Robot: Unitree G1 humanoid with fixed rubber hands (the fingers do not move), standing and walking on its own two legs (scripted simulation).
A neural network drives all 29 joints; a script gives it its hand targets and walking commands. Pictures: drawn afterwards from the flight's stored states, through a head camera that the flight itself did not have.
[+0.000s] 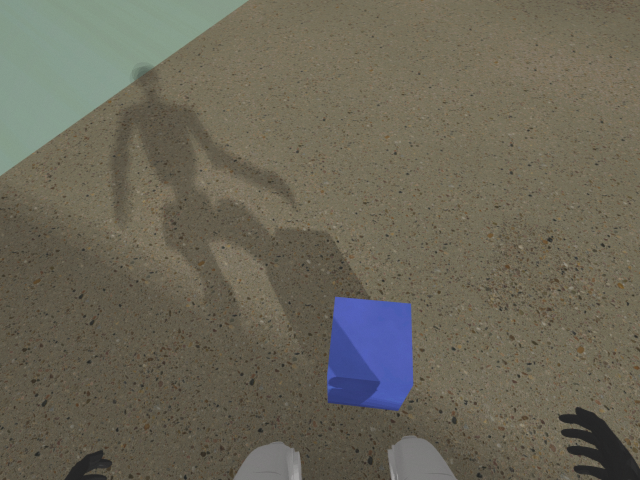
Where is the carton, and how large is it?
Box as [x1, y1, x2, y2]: [327, 297, 412, 410]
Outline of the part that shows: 335,297 327,372 328,402 397,410 412,386 410,304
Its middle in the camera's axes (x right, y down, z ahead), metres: +0.14 +0.31 +1.06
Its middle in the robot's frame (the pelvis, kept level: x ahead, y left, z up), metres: +0.48 -0.08 -0.58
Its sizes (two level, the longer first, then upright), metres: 0.210 0.200 0.250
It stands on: the floor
